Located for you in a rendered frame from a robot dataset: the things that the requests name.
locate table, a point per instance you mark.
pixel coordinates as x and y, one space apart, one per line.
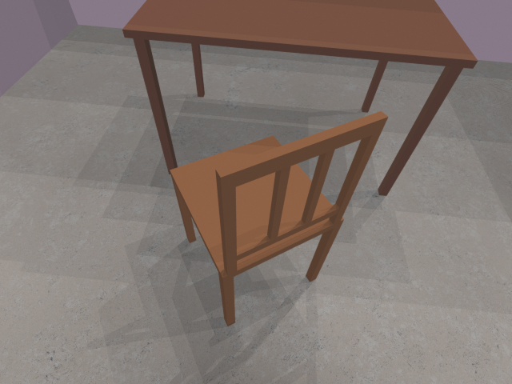
411 31

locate chair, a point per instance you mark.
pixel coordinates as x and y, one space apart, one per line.
254 202

